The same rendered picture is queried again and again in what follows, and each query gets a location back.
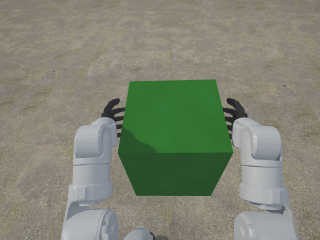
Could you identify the carton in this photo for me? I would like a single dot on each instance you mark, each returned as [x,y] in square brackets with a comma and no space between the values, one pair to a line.
[174,139]

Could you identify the left robot hand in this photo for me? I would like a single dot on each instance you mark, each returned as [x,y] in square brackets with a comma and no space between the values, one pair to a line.
[109,113]

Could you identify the left robot forearm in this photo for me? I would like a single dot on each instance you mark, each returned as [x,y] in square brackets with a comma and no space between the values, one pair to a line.
[92,155]

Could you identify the right robot hand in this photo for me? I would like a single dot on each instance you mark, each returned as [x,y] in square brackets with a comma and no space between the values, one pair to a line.
[238,113]

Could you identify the right robot forearm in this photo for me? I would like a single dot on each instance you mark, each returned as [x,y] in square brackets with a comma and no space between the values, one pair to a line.
[261,158]

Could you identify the robot left thigh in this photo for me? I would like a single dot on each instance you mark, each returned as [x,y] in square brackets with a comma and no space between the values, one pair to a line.
[139,235]

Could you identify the robot left shin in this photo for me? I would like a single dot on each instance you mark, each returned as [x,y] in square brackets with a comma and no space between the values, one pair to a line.
[141,228]

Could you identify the robot right upper arm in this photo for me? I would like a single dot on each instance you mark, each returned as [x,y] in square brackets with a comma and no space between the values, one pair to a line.
[257,225]

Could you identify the robot left upper arm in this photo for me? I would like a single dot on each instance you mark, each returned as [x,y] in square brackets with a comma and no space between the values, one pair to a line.
[91,224]

